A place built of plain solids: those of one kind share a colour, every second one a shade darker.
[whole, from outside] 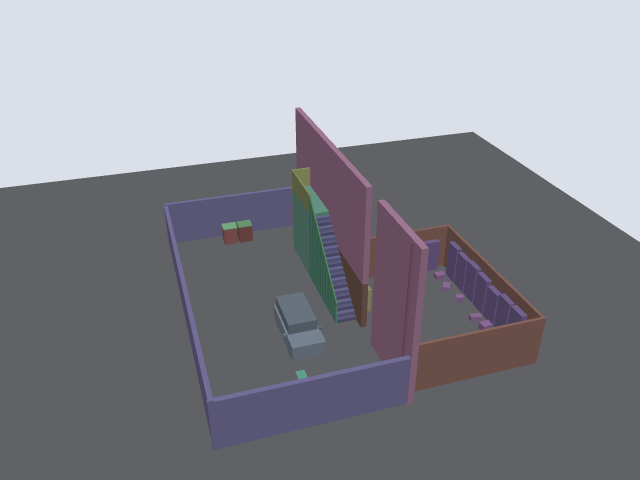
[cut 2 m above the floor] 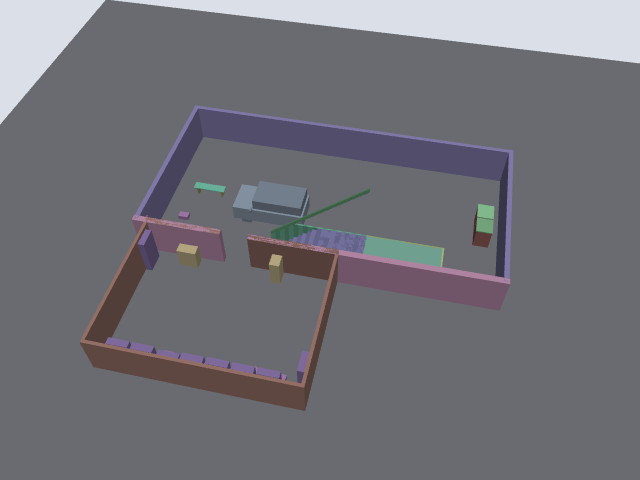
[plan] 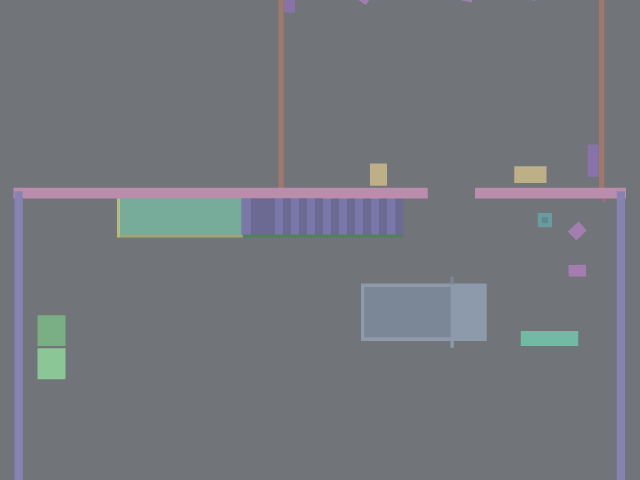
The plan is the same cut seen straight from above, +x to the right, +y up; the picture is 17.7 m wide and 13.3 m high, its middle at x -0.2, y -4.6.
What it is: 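The rear of a town building of two storeys with an external escape stair; a paved yard 16.5 x 8.0 m; from a top landing at the upper floor's door, 3.95 m over the yard, a stair of 21 risers of 0.188 m and treads of 0.222 m, 1.00 m clear, one straight flight along the facade, without a landing, down to the yard; at the flights' free sides upright bars, round the landings guards of upright bars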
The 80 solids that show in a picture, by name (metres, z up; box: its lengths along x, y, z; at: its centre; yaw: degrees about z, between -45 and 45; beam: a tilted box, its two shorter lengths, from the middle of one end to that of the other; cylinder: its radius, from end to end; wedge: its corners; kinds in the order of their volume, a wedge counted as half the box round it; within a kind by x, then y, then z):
{
 "stair_step_1": {"box": [0.27, 1.02, 3.81], "at": [-2.25, -3.95, 1.85]},
 "stair_step_2": {"box": [0.49, 1.02, 3.62], "at": [-2.14, -3.95, 1.76]},
 "stair_step_3": {"box": [0.72, 1.02, 3.43], "at": [-2.03, -3.95, 1.67]},
 "stair_step_4": {"box": [0.94, 1.02, 3.25], "at": [-1.92, -3.95, 1.57]},
 "stair_step_5": {"box": [1.16, 1.02, 3.06], "at": [-1.8, -3.95, 1.48]},
 "stair_step_6": {"box": [1.38, 1.02, 2.87], "at": [-1.69, -3.95, 1.39]},
 "stair_step_7": {"box": [1.6, 1.02, 2.68], "at": [-1.58, -3.95, 1.29]},
 "stair_step_8": {"box": [1.83, 1.02, 2.49], "at": [-1.47, -3.95, 1.2]},
 "stair_step_9": {"box": [2.05, 1.02, 2.31], "at": [-1.36, -3.95, 1.1]},
 "stair_step_10": {"box": [2.27, 1.02, 2.12], "at": [-1.25, -3.95, 1.01]},
 "stair_step_11": {"box": [2.49, 1.02, 1.93], "at": [-1.14, -3.95, 0.92]},
 "stair_step_12": {"box": [2.71, 1.02, 1.74], "at": [-1.03, -3.95, 0.82]},
 "stair_step_13": {"box": [2.94, 1.02, 1.55], "at": [-0.92, -3.95, 0.73]},
 "stair_step_14": {"box": [3.16, 1.02, 1.37], "at": [-0.81, -3.95, 0.63]},
 "stair_step_15": {"box": [3.38, 1.02, 1.18], "at": [-0.69, -3.95, 0.54]},
 "stair_step_16": {"box": [3.6, 1.02, 0.99], "at": [-0.58, -3.95, 0.45]},
 "stair_step_17": {"box": [3.82, 1.02, 0.8], "at": [-0.47, -3.95, 0.35]},
 "stair_step_18": {"box": [4.05, 1.02, 0.61], "at": [-0.36, -3.95, 0.26]},
 "stair_step_19": {"box": [4.27, 1.02, 0.43], "at": [-0.25, -3.95, 0.16]},
 "stair_step_20": {"box": [4.49, 1.02, 0.24], "at": [-0.14, -3.95, 0.07]},
 "facade_1": {"box": [11.48, 0.3, 7.7], "at": [-2.95, -3.3, 3.8]},
 "facade_2": {"box": [4.19, 0.3, 7.7], "at": [6.19, -3.3, 3.8]},
 "boundary_1": {"box": [0.23, 8.43, 2.68], "at": [-8.55, -7.46, 1.29]},
 "boundary_2": {"box": [16.91, 0.22, 2.61], "at": [-0.21, -11.55, 1.25]},
 "boundary_3": {"box": [0.23, 8.43, 2.53], "at": [8.13, -7.46, 1.22]},
 "paving_1": {"box": [3.49, 1.09, 4.0], "at": [-4.08, -3.98, 1.95]},
 "wall_1": {"box": [0.15, 6.6, 2.61], "at": [-1.27, 0.0, 1.25]},
 "wall_2": {"box": [4.14, 0.3, 2.61], "at": [0.72, -3.3, 1.25]},
 "wall_3": {"box": [9.03, 0.15, 2.61], "at": [3.17, 3.23, 1.25]},
 "wall_4": {"box": [3.59, 0.3, 2.61], "at": [5.89, -3.3, 1.25]},
 "wall_5": {"box": [0.15, 6.6, 2.61], "at": [7.61, 0.0, 1.25]},
 "car_1": {"box": [2.4, 1.4, 0.54], "at": [2.22, -6.6, 1.23]},
 "car_2": {"box": [3.49, 1.6, 0.78], "at": [2.68, -6.6, 0.57]},
 "shelf_1": {"box": [0.3, 0.9, 1.89], "at": [-1.04, 2.15, 0.9]},
 "shelf_2": {"box": [0.9, 0.3, 2.13], "at": [0.11, 2.99, 1.01]},
 "shelf_3": {"box": [0.9, 0.3, 2.03], "at": [1.13, 2.99, 0.96]},
 "shelf_4": {"box": [0.9, 0.3, 2.1], "at": [2.15, 2.99, 1.0]},
 "shelf_5": {"box": [0.9, 0.3, 2.01], "at": [3.17, 2.99, 0.95]},
 "shelf_6": {"box": [0.9, 0.3, 1.85], "at": [4.18, 2.99, 0.88]},
 "shelf_7": {"box": [0.9, 0.3, 2.04], "at": [5.2, 2.99, 0.97]},
 "shelf_8": {"box": [0.9, 0.3, 2.06], "at": [6.22, 2.99, 0.98]},
 "shelf_9": {"box": [0.3, 0.9, 1.9], "at": [7.37, -2.4, 0.9]},
 "rim_guard_1": {"box": [0.08, 1.08, 5.11], "at": [-5.78, -3.99, 2.5]},
 "rim_guard_2": {"box": [3.49, 0.08, 5.11], "at": [-4.08, -4.49, 2.5]},
 "refuse_bin_1": {"box": [0.74, 0.82, 1.07], "at": [-7.64, -8.03, 0.48]},
 "refuse_bin_2": {"box": [0.74, 0.82, 1.07], "at": [-7.64, -7.11, 0.48]},
 "guard_run_1": {"box": [0.23, 0.08, 4.84], "at": [-2.23, -4.49, 2.37]},
 "guard_run_2": {"box": [0.23, 0.08, 4.65], "at": [-2.01, -4.49, 2.28]},
 "guard_run_3": {"box": [0.23, 0.08, 4.46], "at": [-1.78, -4.49, 2.18]},
 "guard_run_4": {"box": [0.23, 0.08, 4.28], "at": [-1.56, -4.49, 2.09]},
 "guard_run_5": {"box": [0.23, 0.08, 4.09], "at": [-1.34, -4.49, 1.99]},
 "guard_run_6": {"box": [0.23, 0.08, 3.9], "at": [-1.12, -4.49, 1.9]},
 "guard_run_7": {"box": [0.23, 0.08, 3.71], "at": [-0.9, -4.49, 1.81]},
 "guard_run_8": {"box": [0.23, 0.08, 3.52], "at": [-0.67, -4.49, 1.71]},
 "guard_run_9": {"box": [0.23, 0.08, 3.34], "at": [-0.45, -4.49, 1.62]},
 "guard_run_10": {"box": [0.23, 0.08, 3.15], "at": [-0.23, -4.49, 1.52]},
 "guard_run_11": {"box": [0.23, 0.08, 2.96], "at": [-0.01, -4.49, 1.43]},
 "guard_run_12": {"box": [0.23, 0.08, 2.77], "at": [0.21, -4.49, 1.34]},
 "guard_run_13": {"box": [0.23, 0.08, 2.58], "at": [0.44, -4.49, 1.24]},
 "guard_run_14": {"box": [0.23, 0.08, 2.4], "at": [0.66, -4.49, 1.15]},
 "guard_run_15": {"box": [0.23, 0.08, 2.21], "at": [0.88, -4.49, 1.05]},
 "guard_run_16": {"box": [0.23, 0.08, 2.02], "at": [1.1, -4.49, 0.96]},
 "guard_run_17": {"box": [0.23, 0.08, 1.83], "at": [1.32, -4.49, 0.87]},
 "guard_run_18": {"box": [0.23, 0.08, 1.64], "at": [1.55, -4.49, 0.77]},
 "guard_run_19": {"box": [0.23, 0.08, 1.27], "at": [1.99, -4.49, 0.58]},
 "filing_cabinet_1": {"box": [0.47, 0.62, 1.37], "at": [1.42, -2.79, 0.64]},
 "filing_cabinet_2": {"box": [0.9, 0.47, 1.07], "at": [5.63, -2.79, 0.48]},
 "guard_run_top_1": {"wedge": [[-2.33, -4.53, 4.79], [-2.33, -4.53, 4.98], [-2.33, -4.45, 4.79], [-2.33, -4.45, 4.98], [2.11, -4.53, 1.03], [2.11, -4.53, 1.22], [2.11, -4.45, 1.03], [2.11, -4.45, 1.22]]},
 "box_cardboard_1": {"box": [0.39, 0.56, 0.33], "at": [-0.1, 2.35, 0.11], "yaw": 1.2},
 "box_cardboard_2": {"box": [0.57, 0.4, 0.26], "at": [0.94, 2.23, 0.08], "yaw": -32.6},
 "box_cardboard_3": {"box": [0.36, 0.38, 0.37], "at": [2.24, 2.3, 0.14], "yaw": -32.5},
 "box_cardboard_4": {"box": [0.3, 0.57, 0.31], "at": [3.91, 2.29, 0.11], "yaw": -10.8},
 "box_cardboard_5": {"box": [0.43, 0.52, 0.42], "at": [4.76, 2.36, 0.16], "yaw": 1.8},
 "box_cardboard_6": {"box": [0.49, 0.33, 0.27], "at": [6.93, -5.45, 0.08], "yaw": 0.9},
 "box_cardboard_7": {"box": [0.41, 0.35, 0.31], "at": [6.93, -4.35, 0.1], "yaw": 43.0},
 "refuse_lid_1": {"box": [0.78, 0.86, 0.06], "at": [-7.64, -8.03, 1.05]},
 "refuse_lid_2": {"box": [0.78, 0.86, 0.06], "at": [-7.64, -7.11, 1.05]},
 "downpipe_1": {"box": [0.09, 0.1, 7.65], "at": [7.68, -3.5, 3.77]},
 "bench_seat_1": {"box": [1.6, 0.42, 0.05], "at": [6.16, -7.33, 0.42]},
 "traffic_cone_1": {"box": [0.4, 0.4, 0.08], "at": [6.03, -4.05, -0.01]}
}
